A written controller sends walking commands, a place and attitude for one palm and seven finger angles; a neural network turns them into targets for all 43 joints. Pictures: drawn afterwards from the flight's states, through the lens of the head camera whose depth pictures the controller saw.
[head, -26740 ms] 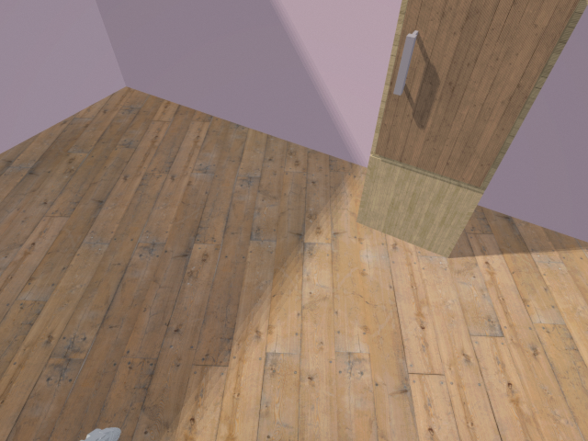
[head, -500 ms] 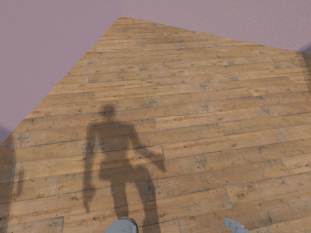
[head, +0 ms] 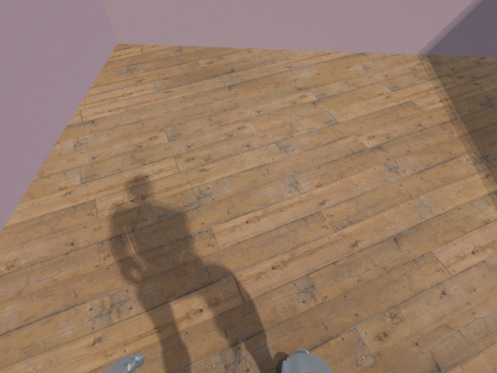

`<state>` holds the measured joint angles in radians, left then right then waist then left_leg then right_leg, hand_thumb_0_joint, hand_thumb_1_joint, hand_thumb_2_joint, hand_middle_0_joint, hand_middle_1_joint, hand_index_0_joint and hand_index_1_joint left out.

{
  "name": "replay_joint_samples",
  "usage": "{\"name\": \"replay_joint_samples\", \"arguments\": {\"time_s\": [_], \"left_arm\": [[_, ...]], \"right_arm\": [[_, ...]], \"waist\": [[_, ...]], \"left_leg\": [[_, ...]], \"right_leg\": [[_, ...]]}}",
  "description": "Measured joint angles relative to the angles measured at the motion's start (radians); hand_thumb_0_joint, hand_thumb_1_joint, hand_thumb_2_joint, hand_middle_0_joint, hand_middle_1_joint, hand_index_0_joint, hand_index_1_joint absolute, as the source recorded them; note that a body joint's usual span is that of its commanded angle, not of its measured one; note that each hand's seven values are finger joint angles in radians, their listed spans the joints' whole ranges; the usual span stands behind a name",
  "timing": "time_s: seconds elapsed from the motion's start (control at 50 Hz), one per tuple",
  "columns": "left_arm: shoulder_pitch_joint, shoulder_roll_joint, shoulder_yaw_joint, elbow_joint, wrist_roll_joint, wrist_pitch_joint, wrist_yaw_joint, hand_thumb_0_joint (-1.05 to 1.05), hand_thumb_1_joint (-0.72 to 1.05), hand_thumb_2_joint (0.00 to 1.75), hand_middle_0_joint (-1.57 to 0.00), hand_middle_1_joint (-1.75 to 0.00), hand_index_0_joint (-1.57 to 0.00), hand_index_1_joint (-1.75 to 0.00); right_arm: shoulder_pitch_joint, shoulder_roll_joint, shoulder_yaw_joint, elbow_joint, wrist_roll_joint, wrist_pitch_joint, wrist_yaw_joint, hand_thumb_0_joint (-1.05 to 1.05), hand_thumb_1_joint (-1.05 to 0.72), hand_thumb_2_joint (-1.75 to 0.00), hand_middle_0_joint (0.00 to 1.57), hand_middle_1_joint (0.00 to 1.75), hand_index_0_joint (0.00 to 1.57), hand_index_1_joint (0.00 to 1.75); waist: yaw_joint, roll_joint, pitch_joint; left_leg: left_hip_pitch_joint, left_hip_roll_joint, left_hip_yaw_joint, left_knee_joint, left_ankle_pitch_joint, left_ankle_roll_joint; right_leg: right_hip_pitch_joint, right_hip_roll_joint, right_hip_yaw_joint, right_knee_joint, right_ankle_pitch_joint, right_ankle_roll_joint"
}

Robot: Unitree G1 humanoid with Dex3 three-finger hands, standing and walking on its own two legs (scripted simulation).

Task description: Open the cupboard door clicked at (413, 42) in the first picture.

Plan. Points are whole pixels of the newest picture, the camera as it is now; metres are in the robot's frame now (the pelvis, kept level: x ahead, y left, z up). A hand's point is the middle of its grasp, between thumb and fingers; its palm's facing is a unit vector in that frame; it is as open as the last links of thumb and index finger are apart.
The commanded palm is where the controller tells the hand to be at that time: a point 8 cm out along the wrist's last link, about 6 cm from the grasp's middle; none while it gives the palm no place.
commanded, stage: walk to a spot facing it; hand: left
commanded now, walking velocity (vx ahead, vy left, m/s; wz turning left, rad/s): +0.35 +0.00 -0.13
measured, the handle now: out of the picture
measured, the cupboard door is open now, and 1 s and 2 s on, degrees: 45 45 45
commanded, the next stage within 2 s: turn to face it in 0.16 s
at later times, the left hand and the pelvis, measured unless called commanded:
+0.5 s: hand (164, 345) +0.20 +0.17 -0.20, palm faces +0.14 -0.98 -0.14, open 7.3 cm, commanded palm none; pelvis +0.23 +0.00 -0.02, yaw +6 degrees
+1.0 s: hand (156, 262) +0.35 +0.20 -0.15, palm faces +0.33 -0.90 -0.29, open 7.4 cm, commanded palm none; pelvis +0.30 -0.04 -0.01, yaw +21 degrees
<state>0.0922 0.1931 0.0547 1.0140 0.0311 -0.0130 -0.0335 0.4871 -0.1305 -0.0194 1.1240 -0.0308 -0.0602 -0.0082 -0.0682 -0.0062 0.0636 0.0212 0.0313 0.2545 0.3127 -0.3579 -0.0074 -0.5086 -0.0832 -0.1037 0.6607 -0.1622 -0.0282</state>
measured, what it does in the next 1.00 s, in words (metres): walks ahead, turning left: right foot, then left foot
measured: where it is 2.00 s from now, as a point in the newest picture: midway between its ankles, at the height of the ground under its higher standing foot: (265, 316)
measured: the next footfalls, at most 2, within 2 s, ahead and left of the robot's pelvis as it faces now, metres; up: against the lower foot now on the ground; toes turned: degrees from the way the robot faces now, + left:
right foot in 0.04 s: +0.13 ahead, -0.11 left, +0.00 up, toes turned -8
left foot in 0.48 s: +0.36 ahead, +0.10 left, +0.00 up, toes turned +13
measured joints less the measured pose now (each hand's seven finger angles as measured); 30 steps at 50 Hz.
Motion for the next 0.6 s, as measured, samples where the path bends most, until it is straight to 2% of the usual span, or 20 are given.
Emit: {"name": "replay_joint_samples", "arguments": {"time_s": [0.04,0.06,0.08,0.12,0.14,0.18,0.24,0.3,0.38,0.44,0.46,0.48,0.5,0.54,0.56,0.6], "left_arm": [[-0.011,0.0,-0.006,-0.008,0.001,-0.021,-0.001,0.01,0.91,0.9,-0.2,-0.29,-0.19,-0.3],[-0.017,-0.005,-0.004,-0.009,0.003,-0.038,0.002,0.01,0.91,0.9,-0.2,-0.29,-0.19,-0.3],[-0.019,-0.008,-0.003,-0.012,0.0,-0.052,0.007,0.01,0.91,0.9,-0.2,-0.29,-0.19,-0.3],[-0.007,-0.018,-0.005,-0.014,-0.009,-0.069,0.019,0.01,0.91,0.89,-0.2,-0.29,-0.19,-0.3],[0.007,-0.023,-0.007,-0.012,-0.012,-0.071,0.025,0.0,0.91,0.89,-0.2,-0.29,-0.19,-0.3],[0.043,-0.033,0.001,-0.003,-0.025,-0.077,0.041,0.0,0.92,0.89,-0.2,-0.29,-0.2,-0.3],[0.088,-0.012,0.009,0.011,-0.022,-0.086,0.055,-0.03,0.96,0.89,-0.2,-0.3,-0.2,-0.3],[0.131,-0.006,-0.002,0.043,-0.014,-0.081,0.052,-0.03,0.96,0.89,-0.2,-0.3,-0.2,-0.3],[0.175,-0.017,-0.018,0.077,-0.008,-0.069,0.047,-0.01,0.94,0.89,-0.2,-0.3,-0.19,-0.3],[0.199,-0.022,-0.022,0.086,-0.006,-0.054,0.045,0.0,0.93,0.89,-0.2,-0.3,-0.19,-0.3],[0.209,-0.023,-0.022,0.086,-0.007,-0.048,0.044,0.0,0.93,0.89,-0.2,-0.3,-0.2,-0.3],[0.221,-0.028,-0.021,0.083,-0.009,-0.039,0.043,0.0,0.92,0.89,-0.2,-0.3,-0.2,-0.3],[0.221,-0.029,-0.02,0.08,-0.017,-0.027,0.041,0.0,0.92,0.89,-0.2,-0.3,-0.2,-0.3],[0.194,-0.016,-0.017,0.063,-0.021,0.001,0.044,0.01,0.92,0.89,-0.2,-0.3,-0.2,-0.3],[0.176,-0.01,-0.013,0.049,-0.019,0.01,0.046,0.01,0.91,0.89,-0.2,-0.3,-0.2,-0.3],[0.134,-0.001,-0.003,0.02,-0.013,0.019,0.045,0.01,0.91,0.89,-0.2,-0.3,-0.2,-0.3]], "right_arm": [[0.026,0.007,0.003,0.014,0.004,0.004,0.001,0.0,-0.91,-0.89,0.2,0.3,0.2,0.3],[0.024,0.01,0.003,0.027,0.01,0.011,0.004,0.0,-0.91,-0.89,0.2,0.3,0.2,0.3],[0.012,0.014,0.003,0.035,0.017,0.021,0.006,0.0,-0.91,-0.89,0.2,0.3,0.2,0.3],[-0.023,0.017,-0.001,0.037,0.025,0.035,0.008,0.0,-0.91,-0.89,0.2,0.3,0.2,0.3],[-0.046,0.016,-0.005,0.033,0.027,0.04,0.007,0.01,-0.91,-0.89,0.2,0.3,0.2,0.3],[-0.099,0.009,-0.014,0.01,0.026,0.045,0.004,0.01,-0.91,-0.89,0.2,0.3,0.2,0.3],[-0.179,-0.005,-0.026,-0.037,0.02,0.045,0.003,0.01,-0.91,-0.89,0.2,0.3,0.2,0.3],[-0.253,-0.024,-0.036,-0.075,0.017,0.047,0.004,0.01,-0.92,-0.89,0.2,0.3,0.2,0.3],[-0.321,-0.049,-0.037,-0.108,0.023,0.048,0.016,0.0,-0.93,-0.89,0.2,0.3,0.2,0.3],[-0.35,-0.059,-0.032,-0.129,0.021,0.049,0.022,0.0,-0.93,-0.89,0.2,0.3,0.2,0.3],[-0.355,-0.063,-0.03,-0.138,0.018,0.048,0.024,0.0,-0.93,-0.89,0.2,0.3,0.2,0.3],[-0.353,-0.074,-0.028,-0.151,0.013,0.043,0.026,0.0,-0.92,-0.89,0.2,0.3,0.2,0.3],[-0.354,-0.079,-0.03,-0.161,0.009,0.038,0.024,0.0,-0.92,-0.89,0.2,0.3,0.2,0.3],[-0.361,-0.077,-0.025,-0.17,0.011,0.038,0.016,0.0,-0.92,-0.89,0.2,0.3,0.2,0.3],[-0.36,-0.075,-0.023,-0.174,0.012,0.042,0.012,0.0,-0.92,-0.89,0.2,0.3,0.2,0.3],[-0.353,-0.074,-0.02,-0.179,0.012,0.05,0.004,0.0,-0.92,-0.89,0.2,0.3,0.2,0.3]], "waist": [[-0.006,0.005,0.003],[0.0,0.014,0.009],[0.003,0.013,0.018],[0.009,0.002,0.032],[0.014,-0.003,0.033],[0.021,-0.006,0.027],[0.026,-0.001,0.008],[0.026,0.004,-0.005],[0.038,0.0,-0.003],[0.052,-0.021,0.01],[0.054,-0.029,0.014],[0.057,-0.02,0.012],[0.053,-0.017,0.01],[0.059,-0.032,0.025],[0.064,-0.035,0.029],[0.072,-0.03,0.035]], "left_leg": [[-0.002,0.029,0.003,0.09,-0.072,-0.023],[-0.037,0.059,-0.001,0.202,-0.106,-0.023],[-0.099,0.071,-0.037,0.376,-0.142,-0.02],[-0.236,0.058,-0.122,0.699,-0.151,-0.01],[-0.299,0.055,-0.148,0.798,-0.125,-0.01],[-0.408,0.062,-0.18,0.867,-0.066,-0.012],[-0.527,0.081,-0.202,0.799,0.014,-0.022],[-0.59,0.088,-0.197,0.68,0.095,-0.026],[-0.587,0.068,-0.163,0.503,0.149,-0.018],[-0.537,0.031,-0.128,0.399,0.155,-0.002],[-0.507,0.015,-0.12,0.355,0.183,0.005],[-0.475,0.009,-0.126,0.312,0.255,0.029],[-0.482,0.001,-0.133,0.335,0.225,0.066],[-0.495,-0.022,-0.137,0.387,0.148,0.104],[-0.492,-0.029,-0.141,0.384,0.133,0.109],[-0.481,-0.041,-0.156,0.345,0.146,0.097]], "right_leg": [[0.083,0.031,-0.022,-0.085,-0.018,-0.023],[0.095,0.047,-0.027,-0.072,-0.055,-0.026],[0.1,0.053,-0.029,-0.043,-0.088,-0.031],[0.145,0.057,-0.032,-0.039,-0.12,-0.037],[0.175,0.061,-0.032,-0.062,-0.12,-0.034],[0.239,0.073,-0.034,-0.127,-0.116,-0.038],[0.326,0.086,-0.046,-0.22,-0.109,-0.036],[0.4,0.09,-0.062,-0.276,-0.123,-0.026],[0.481,0.082,-0.092,-0.288,-0.178,-0.002],[0.517,0.056,-0.118,-0.23,-0.254,0.024],[0.514,0.042,-0.126,-0.177,-0.289,0.033],[0.488,0.033,-0.134,-0.083,-0.32,0.043],[0.428,0.024,-0.121,0.07,-0.354,0.057],[0.29,0.026,-0.03,0.373,-0.408,0.067],[0.228,0.03,0.001,0.474,-0.403,0.072],[0.12,0.025,0.039,0.575,-0.343,0.085]]}}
